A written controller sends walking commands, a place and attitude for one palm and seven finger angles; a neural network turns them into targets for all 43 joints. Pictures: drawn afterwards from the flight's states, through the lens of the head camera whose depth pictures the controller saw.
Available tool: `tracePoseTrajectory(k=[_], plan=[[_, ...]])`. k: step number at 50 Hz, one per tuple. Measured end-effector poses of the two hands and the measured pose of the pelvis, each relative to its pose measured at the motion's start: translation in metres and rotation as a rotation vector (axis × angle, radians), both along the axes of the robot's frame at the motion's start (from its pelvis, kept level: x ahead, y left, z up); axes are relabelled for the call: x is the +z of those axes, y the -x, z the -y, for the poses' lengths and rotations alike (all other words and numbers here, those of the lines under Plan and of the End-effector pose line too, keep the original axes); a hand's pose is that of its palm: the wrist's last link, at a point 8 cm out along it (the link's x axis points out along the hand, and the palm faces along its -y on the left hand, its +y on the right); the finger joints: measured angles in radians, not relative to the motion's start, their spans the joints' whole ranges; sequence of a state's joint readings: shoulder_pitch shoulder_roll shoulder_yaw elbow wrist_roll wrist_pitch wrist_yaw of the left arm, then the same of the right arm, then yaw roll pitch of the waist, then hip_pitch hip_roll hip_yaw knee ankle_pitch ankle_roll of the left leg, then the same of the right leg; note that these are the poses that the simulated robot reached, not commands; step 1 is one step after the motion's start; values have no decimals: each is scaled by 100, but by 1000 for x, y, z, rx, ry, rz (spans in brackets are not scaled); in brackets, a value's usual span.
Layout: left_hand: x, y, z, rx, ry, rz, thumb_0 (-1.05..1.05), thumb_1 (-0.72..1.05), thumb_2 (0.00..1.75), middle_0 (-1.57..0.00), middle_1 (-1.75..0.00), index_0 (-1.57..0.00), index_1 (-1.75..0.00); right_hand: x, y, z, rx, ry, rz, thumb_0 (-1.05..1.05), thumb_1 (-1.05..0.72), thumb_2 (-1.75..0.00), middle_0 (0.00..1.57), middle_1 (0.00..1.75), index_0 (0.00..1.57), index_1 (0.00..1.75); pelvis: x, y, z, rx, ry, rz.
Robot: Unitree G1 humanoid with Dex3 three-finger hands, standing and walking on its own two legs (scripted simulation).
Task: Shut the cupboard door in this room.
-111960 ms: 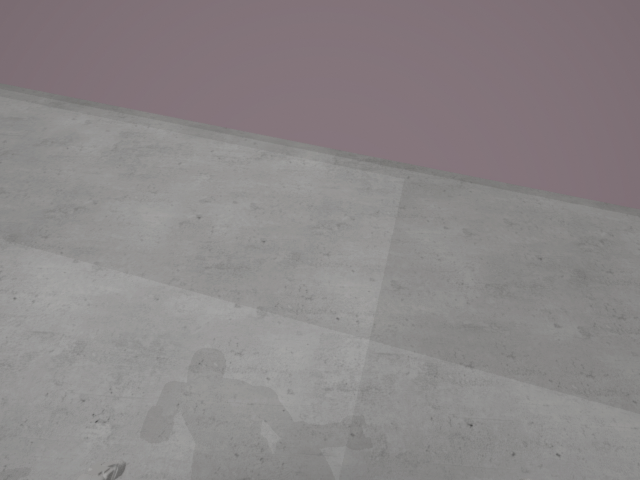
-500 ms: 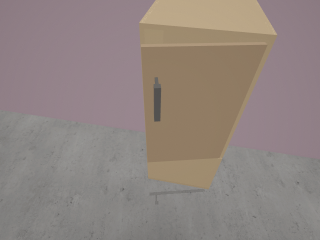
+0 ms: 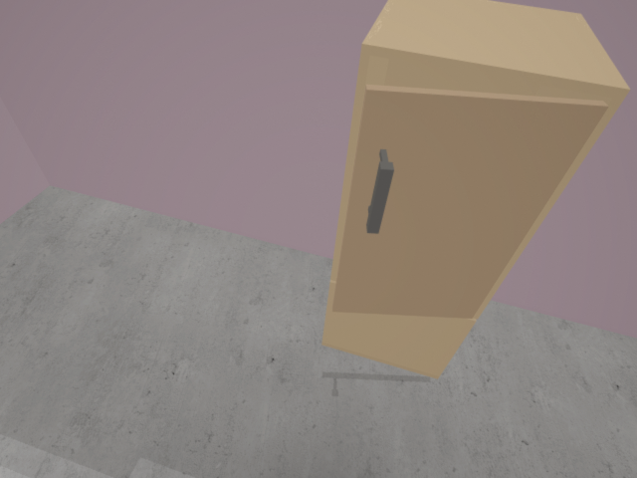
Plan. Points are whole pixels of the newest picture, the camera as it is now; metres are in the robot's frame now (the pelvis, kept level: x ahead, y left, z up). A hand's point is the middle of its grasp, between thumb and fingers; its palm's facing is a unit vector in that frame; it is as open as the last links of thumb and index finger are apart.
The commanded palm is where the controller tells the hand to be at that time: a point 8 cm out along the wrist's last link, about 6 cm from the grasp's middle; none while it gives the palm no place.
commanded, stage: come to a stop and stand still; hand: left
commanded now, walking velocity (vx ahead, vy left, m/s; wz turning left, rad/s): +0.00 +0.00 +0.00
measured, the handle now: (378, 192) +0.57 -0.05 +0.06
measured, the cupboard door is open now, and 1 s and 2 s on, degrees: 15 15 15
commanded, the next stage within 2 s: look again from close up in 1.88 s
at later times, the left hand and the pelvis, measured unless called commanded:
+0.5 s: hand out of the picture +0.08 +0.23 -0.18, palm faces -0.06 -0.99 -0.13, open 7.4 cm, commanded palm none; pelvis +0.00 +0.06 +0.01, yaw -3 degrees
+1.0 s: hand out of the picture +0.03 +0.20 -0.18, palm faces +0.03 -0.98 -0.17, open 7.4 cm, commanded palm none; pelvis +0.02 +0.03 +0.00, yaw -1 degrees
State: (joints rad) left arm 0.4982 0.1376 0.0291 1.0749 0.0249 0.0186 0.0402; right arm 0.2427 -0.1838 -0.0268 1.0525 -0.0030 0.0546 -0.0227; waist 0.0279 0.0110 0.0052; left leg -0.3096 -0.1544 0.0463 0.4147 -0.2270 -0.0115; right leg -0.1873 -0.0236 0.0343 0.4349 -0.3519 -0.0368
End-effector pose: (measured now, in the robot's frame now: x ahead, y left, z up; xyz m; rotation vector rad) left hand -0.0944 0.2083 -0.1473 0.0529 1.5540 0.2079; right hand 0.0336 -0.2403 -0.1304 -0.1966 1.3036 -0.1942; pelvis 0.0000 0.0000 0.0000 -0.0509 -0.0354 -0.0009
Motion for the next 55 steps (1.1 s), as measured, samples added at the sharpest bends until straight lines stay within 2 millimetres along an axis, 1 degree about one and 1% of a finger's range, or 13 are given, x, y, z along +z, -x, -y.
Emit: tracePoseTrajectory(k=[2,4,6,8,10,13,17,22,27,33,40,48,55], plan=[[-9,9,-7,6,3,-30,1,91,90,-20,-30,-20,-30,-1,0,-5,-11,10,24,0,-91,-89,20,30,21,29,-6,5,-6,-1,6,1],[-25,5,-17,-25,8,-48,1,91,90,-20,-30,-20,-30,-4,7,-10,-47,24,58,0,-91,-89,20,30,21,29,-16,8,-12,-21,11,5],[-44,-15,-29,-64,19,-20,1,91,90,-20,-30,-20,-30,-11,24,-17,-75,42,71,0,-91,-89,20,30,21,29,-28,11,-20,-28,11,3],[-50,-43,-40,-89,17,53,1,91,90,-20,-30,-20,-30,-13,47,-29,-86,49,30,0,-91,-89,20,30,20,29,-29,15,-27,-43,-16,17],[-45,-75,-50,-109,9,140,1,91,90,-20,-30,-20,-29,-12,71,-44,-95,43,-30,0,-91,-89,19,30,20,29,-24,15,-33,-52,-24,21],[-27,-116,-61,-125,0,255,1,91,90,-20,-30,-20,-29,-3,99,-67,-114,11,-113,0,-91,-89,19,30,20,29,-10,12,-40,-52,-24,5],[-8,-153,-72,-153,3,335,1,91,90,-20,-30,-20,-29,10,121,-92,-145,-17,-166,0,-91,-89,20,30,21,29,3,8,-48,-50,0,-24],[-3,-174,-78,-200,14,317,1,91,90,-20,-30,-20,-29,21,135,-110,-193,-15,-196,0,-91,-89,20,30,21,29,10,3,-54,-53,21,-46],[-4,-171,-74,-191,33,264,1,91,90,-20,-30,-20,-29,26,142,-121,-209,-16,-247,0,-91,-89,20,30,21,29,13,-2,-57,-47,33,-51],[-6,-149,-69,-149,44,198,1,91,90,-20,-30,-20,-29,22,134,-120,-190,-30,-273,0,-91,-89,20,30,21,29,13,-6,-59,-32,33,-47],[-7,-128,-61,-116,34,146,1,91,90,-20,-30,-20,-29,13,103,-104,-143,-33,-224,0,-91,-89,20,30,21,29,10,-9,-53,-11,1,-48],[-1,-122,-47,-99,-4,144,1,91,90,-20,-30,-20,-29,-1,58,-78,-82,-57,-150,0,-91,-89,20,30,21,29,7,-17,-37,-8,-31,-46],[1,-121,-22,-95,-30,142,1,91,90,-20,-30,-20,-29,-14,28,-47,-45,-76,-115,1,-92,-89,20,30,21,29,1,-28,-14,-15,-60,-48]])
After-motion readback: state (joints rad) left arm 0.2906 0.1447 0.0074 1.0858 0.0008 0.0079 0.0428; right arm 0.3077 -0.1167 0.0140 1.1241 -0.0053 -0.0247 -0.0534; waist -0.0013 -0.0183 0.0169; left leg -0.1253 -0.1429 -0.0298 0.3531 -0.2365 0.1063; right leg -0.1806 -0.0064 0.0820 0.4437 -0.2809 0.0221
